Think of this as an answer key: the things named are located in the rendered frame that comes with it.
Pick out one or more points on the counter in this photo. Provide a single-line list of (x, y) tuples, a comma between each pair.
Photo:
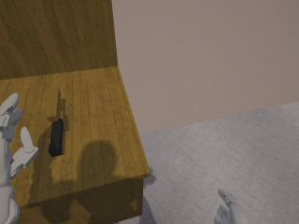
[(60, 56)]

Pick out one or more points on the robot right hand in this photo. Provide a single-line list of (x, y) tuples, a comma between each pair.
[(234, 215)]

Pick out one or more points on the left robot forearm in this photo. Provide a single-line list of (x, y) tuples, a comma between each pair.
[(9, 210)]

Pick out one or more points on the robot left hand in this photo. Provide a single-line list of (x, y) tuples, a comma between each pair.
[(9, 117)]

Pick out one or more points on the tap lever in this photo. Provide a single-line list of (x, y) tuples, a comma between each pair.
[(56, 138)]

